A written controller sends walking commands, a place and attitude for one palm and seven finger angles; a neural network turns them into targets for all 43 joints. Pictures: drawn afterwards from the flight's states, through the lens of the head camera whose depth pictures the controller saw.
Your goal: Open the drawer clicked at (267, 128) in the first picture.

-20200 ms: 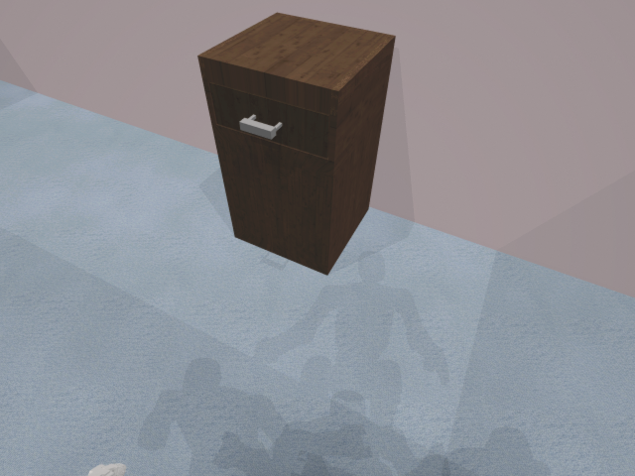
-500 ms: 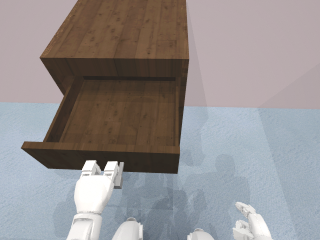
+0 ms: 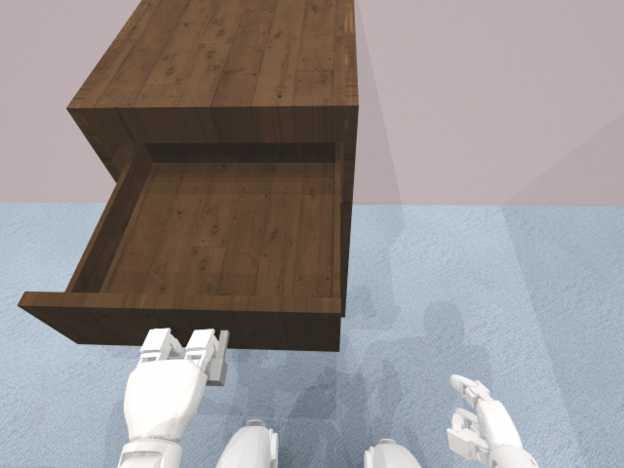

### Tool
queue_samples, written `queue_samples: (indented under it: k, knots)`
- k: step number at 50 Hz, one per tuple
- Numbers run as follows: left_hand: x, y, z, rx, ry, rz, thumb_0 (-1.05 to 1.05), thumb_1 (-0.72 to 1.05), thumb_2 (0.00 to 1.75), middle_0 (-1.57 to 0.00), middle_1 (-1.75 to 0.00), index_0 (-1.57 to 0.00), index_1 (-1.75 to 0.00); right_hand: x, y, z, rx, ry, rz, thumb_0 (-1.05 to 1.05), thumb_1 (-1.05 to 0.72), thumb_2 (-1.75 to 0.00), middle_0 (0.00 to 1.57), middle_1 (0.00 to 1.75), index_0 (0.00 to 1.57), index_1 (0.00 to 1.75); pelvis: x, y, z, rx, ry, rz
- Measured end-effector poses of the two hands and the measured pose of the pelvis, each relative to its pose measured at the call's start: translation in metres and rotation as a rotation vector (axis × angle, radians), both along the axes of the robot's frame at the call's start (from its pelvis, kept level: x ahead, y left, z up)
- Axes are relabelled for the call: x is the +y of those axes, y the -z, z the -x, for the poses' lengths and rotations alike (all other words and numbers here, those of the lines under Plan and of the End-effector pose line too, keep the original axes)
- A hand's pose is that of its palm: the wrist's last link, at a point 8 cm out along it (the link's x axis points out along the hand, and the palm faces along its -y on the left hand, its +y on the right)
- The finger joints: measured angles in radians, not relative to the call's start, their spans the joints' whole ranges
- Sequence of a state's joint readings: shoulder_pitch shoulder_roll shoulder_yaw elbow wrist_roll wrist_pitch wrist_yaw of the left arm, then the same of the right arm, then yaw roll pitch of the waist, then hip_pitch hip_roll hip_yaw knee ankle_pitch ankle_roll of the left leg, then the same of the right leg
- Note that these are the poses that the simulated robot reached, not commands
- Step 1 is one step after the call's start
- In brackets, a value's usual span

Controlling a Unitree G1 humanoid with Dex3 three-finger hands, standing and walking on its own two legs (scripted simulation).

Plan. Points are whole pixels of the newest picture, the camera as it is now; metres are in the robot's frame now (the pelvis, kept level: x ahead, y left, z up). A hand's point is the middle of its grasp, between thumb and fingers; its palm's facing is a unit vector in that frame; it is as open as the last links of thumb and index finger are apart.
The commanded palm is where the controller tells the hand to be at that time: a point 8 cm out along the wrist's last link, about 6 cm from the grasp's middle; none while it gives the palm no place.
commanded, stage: pull the drawer open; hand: left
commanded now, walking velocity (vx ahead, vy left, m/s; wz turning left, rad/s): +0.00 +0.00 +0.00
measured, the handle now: (186, 353) +0.27 +0.19 -0.03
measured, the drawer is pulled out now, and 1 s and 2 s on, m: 0.30 0.30 0.29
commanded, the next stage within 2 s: open the thumb to release the handle in 0.06 s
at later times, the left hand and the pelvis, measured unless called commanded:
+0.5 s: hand (186, 391) +0.23 +0.18 -0.04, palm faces -0.01 -0.08 -1.00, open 8.8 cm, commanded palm +0.20 +0.19 +0.00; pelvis +0.01 -0.01 +0.00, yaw +1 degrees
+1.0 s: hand (185, 394) +0.22 +0.18 -0.04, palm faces +0.00 -0.07 -1.00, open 13.8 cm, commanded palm +0.22 +0.19 +0.01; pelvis -0.01 +0.00 +0.00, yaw +1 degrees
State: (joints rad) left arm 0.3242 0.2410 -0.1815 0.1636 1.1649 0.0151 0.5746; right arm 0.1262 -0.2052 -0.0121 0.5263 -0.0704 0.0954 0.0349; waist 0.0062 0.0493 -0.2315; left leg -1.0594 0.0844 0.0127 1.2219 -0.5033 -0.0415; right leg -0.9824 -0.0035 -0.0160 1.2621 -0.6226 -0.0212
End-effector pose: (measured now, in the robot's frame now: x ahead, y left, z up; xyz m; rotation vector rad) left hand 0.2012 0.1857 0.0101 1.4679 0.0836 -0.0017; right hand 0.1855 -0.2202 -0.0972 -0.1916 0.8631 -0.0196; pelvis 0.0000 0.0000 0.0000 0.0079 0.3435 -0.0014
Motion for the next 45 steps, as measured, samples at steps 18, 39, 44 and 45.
queue_samples:
  k: [18,39,44,45]
  knots:
    - [0.001,0.001,-0.005,-0.056,-0.008,-0.019,0.01,0.57,0.75,-0.31,-1.33,-0.4,-1.31,-0.006,0.024,-0.012,0.065,-0.014,0.028,0.01,-0.91,-0.9,0.2,0.3,0.2,0.3,-0.003,0.009,-0.007,0.032,-0.012,-0.006]
    - [0.001,-0.001,-0.005,-0.037,-0.012,-0.02,0.0,-0.41,0.34,-0.33,-1.25,-0.33,-1.21,-0.017,0.006,0.005,0.048,0.031,0.046,0.01,-0.9,-0.9,0.2,0.3,0.2,0.3,-0.009,-0.002,0.003,-0.006,-0.013,-0.004]
    - [0.001,-0.001,-0.002,-0.038,-0.014,-0.016,0.0,-0.46,0.32,-0.32,-1.22,-0.32,-1.2,-0.019,0.005,0.011,0.051,0.041,0.052,0.01,-0.9,-0.9,0.2,0.3,0.2,0.3,-0.007,-0.003,0.006,-0.013,-0.011,-0.003]
    - [0.001,-0.001,-0.002,-0.039,-0.012,-0.019,0.0,-0.47,0.31,-0.33,-1.22,-0.32,-1.2,-0.019,0.005,0.012,0.053,0.042,0.053,0.01,-0.9,-0.9,0.2,0.3,0.2,0.3,-0.007,-0.003,0.007,-0.013,-0.012,-0.002]
